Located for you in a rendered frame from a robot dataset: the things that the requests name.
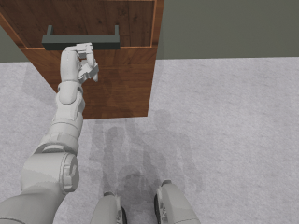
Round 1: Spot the drawer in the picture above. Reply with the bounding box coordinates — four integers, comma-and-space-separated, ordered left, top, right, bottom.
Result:
0, 0, 155, 48

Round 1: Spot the left robot upper arm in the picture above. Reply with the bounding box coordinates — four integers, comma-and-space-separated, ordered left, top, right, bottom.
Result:
0, 152, 79, 224

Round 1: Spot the right robot shin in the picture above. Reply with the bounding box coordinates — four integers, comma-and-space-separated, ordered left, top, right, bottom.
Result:
159, 179, 172, 224

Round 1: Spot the left robot forearm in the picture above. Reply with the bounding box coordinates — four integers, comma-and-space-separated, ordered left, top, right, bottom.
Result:
20, 81, 85, 190

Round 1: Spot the right robot thigh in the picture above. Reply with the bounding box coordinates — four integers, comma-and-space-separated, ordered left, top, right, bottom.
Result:
156, 183, 201, 224

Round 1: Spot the cabinet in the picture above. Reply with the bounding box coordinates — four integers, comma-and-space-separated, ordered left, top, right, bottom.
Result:
0, 0, 164, 120

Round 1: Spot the robot left hand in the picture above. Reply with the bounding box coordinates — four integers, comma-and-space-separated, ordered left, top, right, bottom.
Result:
60, 42, 99, 86

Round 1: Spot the handle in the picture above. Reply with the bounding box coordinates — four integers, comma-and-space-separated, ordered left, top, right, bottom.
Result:
41, 25, 121, 51

